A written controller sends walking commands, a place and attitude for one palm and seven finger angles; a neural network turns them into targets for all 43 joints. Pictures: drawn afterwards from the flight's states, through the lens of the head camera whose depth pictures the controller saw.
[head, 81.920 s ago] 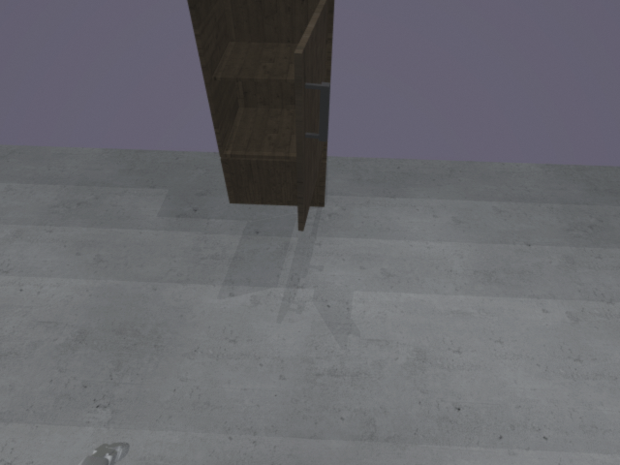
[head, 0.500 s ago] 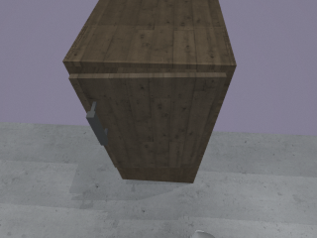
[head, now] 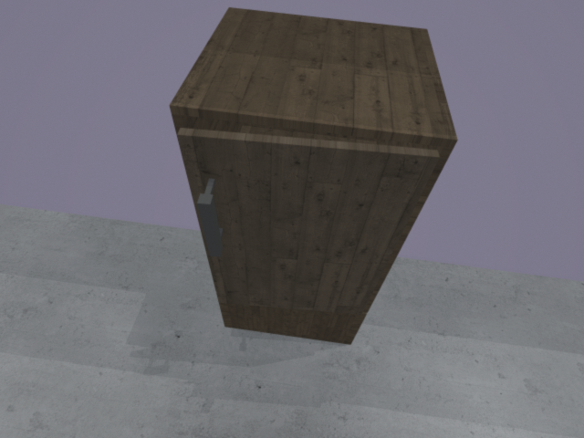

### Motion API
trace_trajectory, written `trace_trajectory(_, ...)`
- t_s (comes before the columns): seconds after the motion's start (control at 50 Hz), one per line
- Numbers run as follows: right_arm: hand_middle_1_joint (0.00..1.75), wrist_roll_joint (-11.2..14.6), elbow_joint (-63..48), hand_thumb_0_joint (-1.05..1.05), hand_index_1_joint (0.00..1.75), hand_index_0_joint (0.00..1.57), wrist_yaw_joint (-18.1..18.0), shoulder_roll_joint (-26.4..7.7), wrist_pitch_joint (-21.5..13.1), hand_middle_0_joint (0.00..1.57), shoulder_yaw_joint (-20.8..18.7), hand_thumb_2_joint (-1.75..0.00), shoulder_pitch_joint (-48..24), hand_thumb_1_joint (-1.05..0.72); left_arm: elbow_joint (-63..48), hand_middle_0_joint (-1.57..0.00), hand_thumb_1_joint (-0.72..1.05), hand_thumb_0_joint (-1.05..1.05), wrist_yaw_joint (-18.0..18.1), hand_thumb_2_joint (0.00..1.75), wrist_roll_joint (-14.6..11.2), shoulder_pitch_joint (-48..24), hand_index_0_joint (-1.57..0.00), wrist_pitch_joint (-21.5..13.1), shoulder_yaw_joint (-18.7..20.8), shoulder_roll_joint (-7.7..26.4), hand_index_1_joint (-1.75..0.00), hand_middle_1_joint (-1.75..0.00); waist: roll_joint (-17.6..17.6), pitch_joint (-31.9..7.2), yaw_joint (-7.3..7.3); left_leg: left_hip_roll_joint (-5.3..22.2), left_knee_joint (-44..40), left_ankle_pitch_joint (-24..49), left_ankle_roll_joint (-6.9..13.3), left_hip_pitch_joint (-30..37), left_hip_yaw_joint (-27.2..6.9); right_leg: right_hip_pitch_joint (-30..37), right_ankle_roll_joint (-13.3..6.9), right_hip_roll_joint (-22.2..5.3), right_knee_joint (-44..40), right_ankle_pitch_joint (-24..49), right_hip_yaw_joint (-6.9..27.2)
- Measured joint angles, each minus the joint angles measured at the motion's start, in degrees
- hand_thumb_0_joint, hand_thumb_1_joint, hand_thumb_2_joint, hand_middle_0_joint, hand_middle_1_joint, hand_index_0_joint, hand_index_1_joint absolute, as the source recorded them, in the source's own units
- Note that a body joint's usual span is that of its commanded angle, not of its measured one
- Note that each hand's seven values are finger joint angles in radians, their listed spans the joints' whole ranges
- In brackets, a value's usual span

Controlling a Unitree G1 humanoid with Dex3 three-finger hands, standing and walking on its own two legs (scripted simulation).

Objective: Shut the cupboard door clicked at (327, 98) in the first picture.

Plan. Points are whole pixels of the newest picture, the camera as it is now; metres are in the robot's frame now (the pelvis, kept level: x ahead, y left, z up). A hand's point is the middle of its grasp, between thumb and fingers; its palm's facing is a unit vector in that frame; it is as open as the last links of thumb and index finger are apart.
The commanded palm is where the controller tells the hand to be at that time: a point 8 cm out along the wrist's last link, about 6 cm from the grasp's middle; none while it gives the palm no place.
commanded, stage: come to a stop and stand still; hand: left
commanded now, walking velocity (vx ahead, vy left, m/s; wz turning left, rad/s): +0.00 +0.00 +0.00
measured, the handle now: (213, 219) +0.48 +0.19 -0.05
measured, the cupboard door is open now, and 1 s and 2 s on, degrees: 3 3 3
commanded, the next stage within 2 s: look again from close up in 0.56 s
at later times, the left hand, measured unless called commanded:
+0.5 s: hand out of the picture -0.04 +0.12 -0.18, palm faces +0.02 -0.99 -0.14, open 7.4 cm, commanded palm none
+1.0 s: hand out of the picture -0.03 +0.15 -0.18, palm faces +0.03 -0.99 -0.17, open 7.4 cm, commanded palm none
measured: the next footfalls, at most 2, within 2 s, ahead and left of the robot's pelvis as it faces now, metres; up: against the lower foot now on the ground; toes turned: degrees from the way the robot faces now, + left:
right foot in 0.12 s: -0.02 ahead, -0.12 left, +0.00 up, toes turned -3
right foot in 1.94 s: +0.10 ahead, -0.14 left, +0.00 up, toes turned +0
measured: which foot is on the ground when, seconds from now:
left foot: down 0.00-1.00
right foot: up 0.00-0.10, down 0.12-1.00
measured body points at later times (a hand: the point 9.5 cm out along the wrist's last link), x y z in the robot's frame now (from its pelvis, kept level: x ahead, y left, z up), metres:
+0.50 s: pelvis -0.03 -0.03 +0.00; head -0.03 -0.02 +0.45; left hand -0.04 +0.17 -0.16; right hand -0.08 -0.24 -0.16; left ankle +0.03 +0.07 -0.74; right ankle -0.06 -0.12 -0.74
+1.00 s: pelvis -0.03 -0.01 -0.01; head -0.04 +0.00 +0.44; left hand -0.03 +0.20 -0.17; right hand -0.01 -0.24 -0.16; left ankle +0.03 +0.07 -0.74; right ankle -0.06 -0.12 -0.74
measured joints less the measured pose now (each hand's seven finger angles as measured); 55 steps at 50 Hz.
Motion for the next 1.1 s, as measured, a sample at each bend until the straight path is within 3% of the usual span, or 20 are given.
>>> trace_trajectory(0.06, 0.3, 0.05, 0.8, 0.0, 0.3, 0.2, 0.02, -0.14, -0.29, 0.2, 0.09, -0.9, 0.21, -0.93, 1.11, -0.2, 0.91, 0.0, 0.04, 0.9, -0.19, 0.81, -0.19, -0.23, -0.68, -0.74, -0.3, -0.3, 0.46, 0.06, -0.3, -0.25, -0.81, 0.94, -0.07, -0.22, 0.54, 5.22, 0.05, -0.16, -9.24, -0.65, -0.68)
trace_trajectory(0.12, 0.3, 0.44, 2.07, 0.0, 0.3, 0.2, 0.23, -0.25, -0.32, 0.2, 0.18, -0.9, 0.82, -0.93, 2.0, -0.2, 0.91, 0.0, 0.18, 0.9, -0.31, 1.44, -0.19, -1.1, -1.36, -1.53, -0.3, -0.3, 0.48, -0.24, -0.4, -0.72, -0.01, 1.21, -0.55, -1.38, 1.22, 10.68, -0.84, -0.3, -20.75, 5.11, -0.63)
trace_trajectory(0.16, 0.3, 0.87, 3.45, 0.0, 0.3, 0.2, 0.15, -1.05, -0.04, 0.2, -0.21, -0.9, 0.9, -0.94, 3.12, -0.2, 0.91, 0.0, 0.37, 0.9, -0.35, 1.58, -0.19, -1.85, -1.96, -2.87, -0.3, -0.3, 2.33, 0.14, -0.72, 0.3, 0.36, 1.3, -1.19, -1.22, 0.79, 11.93, -2.4, 0.8, -23.01, 6.86, -1.05)
trace_trajectory(0.2, 0.3, 0.85, 4.62, 0.0, 0.3, 0.2, 0.47, -1.53, 0.19, 0.2, -0.1, -0.9, 1.79, -0.94, 3.8, -0.2, 0.91, 0.0, 0.27, 0.9, -0.51, 2.51, -0.19, -2.52, -2.7, -3.68, -0.3, -0.3, 3.16, -0.44, -1.28, 0.71, -0.75, 2.02, -2.01, -0.52, 0.33, 12.65, -2.68, 1.31, -24.02, 7.33, -1.46)
trace_trajectory(0.4, 0.3, 0.67, 10.06, 0.0, 0.3, 0.2, 0.82, 0.63, 0.55, 0.2, 1.26, -0.9, 6.64, -0.92, 6.11, -0.2, 0.91, 0.01, 0.34, 0.9, -0.89, 4.24, -0.2, -3.2, -3.62, -4.32, -0.3, -0.3, 1.11, -2.01, -1.91, 2.38, -2.08, 3.3, -2.98, 0.9, -0.25, 14.44, -3.77, 3.15, -26.26, 8.69, -1.86)
trace_trajectory(0.66, 0.3, 0.72, 12.05, 0.01, 0.3, 0.2, 0.22, 3.08, -0.33, 0.2, 1.74, -0.9, 8.92, -0.91, 7.45, -0.2, 0.91, 0.0, 0.52, 0.9, -1.1, 5.71, -0.2, -3.83, -3.44, -5.2, -0.3, -0.3, 1.13, -1.45, -1.79, 2.86, -2.3, 3.29, -3.39, 0.37, -0.46, 14.18, -4.28, 3.7, -27.13, 8.97, -1.98)
trace_trajectory(0.72, 0.3, 0.72, 9.86, 0.01, 0.3, 0.2, 0.76, 2.19, -0.71, 0.2, 1.89, -0.9, 7.83, -0.91, 6.85, -0.2, 0.91, 0.0, 1.35, 0.9, -0.34, 6.16, -0.2, -5.49, -4.23, -5.99, -0.3, -0.3, 3.34, -0.48, -2.0, 4.39, 2.91, 0.88, -3.42, -2.5, -1.1, 13.62, -4.27, 5.04, -26.85, 9.2, -2.38)
trace_trajectory(0.8, 0.3, 0.35, 7.53, 0.01, 0.3, 0.2, 0.29, 1.54, -1.35, 0.2, 1.73, -0.9, 6.98, -0.92, 6.06, -0.2, 0.91, 0.0, 1.59, 0.9, -0.58, 6.94, -0.2, -5.67, -4.35, -5.8, -0.3, -0.3, 3.61, -1.11, -2.84, 3.9, 5.65, -0.75, -2.63, -3.1, -1.31, 13.05, -4.06, 4.46, -23.75, 7.29, -2.68)
trace_trajectory(0.94, 0.3, 0.32, 5.99, 0.02, 0.3, 0.2, 0.6, -0.16, -0.96, 0.2, 1.12, -0.9, 6.63, -0.94, 3.55, -0.2, 0.91, 0.0, 1.31, 0.9, -0.28, 6.64, -0.2, -4.87, -3.98, -4.54, -0.3, -0.3, 2.66, -3.7, -1.93, 2.62, 7.13, -1.73, -1.76, -3.46, -1.1, 12.16, -3.2, 3.04, -20.73, 5.36, -2.69)
trace_trajectory(1.1, 0.3, 0.46, 4.94, 0.02, 0.3, 0.2, 0.75, -0.63, -1.46, 0.2, 1.29, -0.9, 5.57, -0.93, 1.97, -0.2, 0.91, 0.0, 1.06, 0.9, -0.24, 6.29, -0.19, -4.44, -3.82, -3.22, -0.3, -0.3, 1.37, -3.64, -1.5, 2.02, 5.28, -0.42, -1.05, -3.36, -0.48, 11.68, -2.52, 2.43, -21.63, 6.44, -2.16)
